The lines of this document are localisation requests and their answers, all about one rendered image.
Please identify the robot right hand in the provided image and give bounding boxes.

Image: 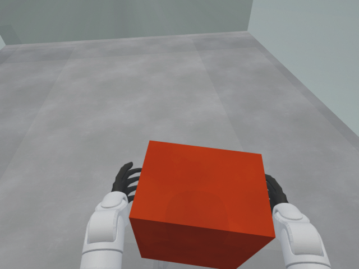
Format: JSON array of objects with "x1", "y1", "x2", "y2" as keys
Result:
[{"x1": 265, "y1": 174, "x2": 288, "y2": 215}]

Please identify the left robot forearm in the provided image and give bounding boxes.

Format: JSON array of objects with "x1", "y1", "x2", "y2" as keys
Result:
[{"x1": 80, "y1": 191, "x2": 129, "y2": 269}]

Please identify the right robot forearm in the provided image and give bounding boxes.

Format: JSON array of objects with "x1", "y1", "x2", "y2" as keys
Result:
[{"x1": 272, "y1": 203, "x2": 331, "y2": 269}]

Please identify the robot left hand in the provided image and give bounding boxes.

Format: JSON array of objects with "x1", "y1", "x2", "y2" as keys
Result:
[{"x1": 111, "y1": 162, "x2": 142, "y2": 203}]

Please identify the carton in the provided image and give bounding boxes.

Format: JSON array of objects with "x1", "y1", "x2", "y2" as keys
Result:
[{"x1": 129, "y1": 140, "x2": 275, "y2": 269}]

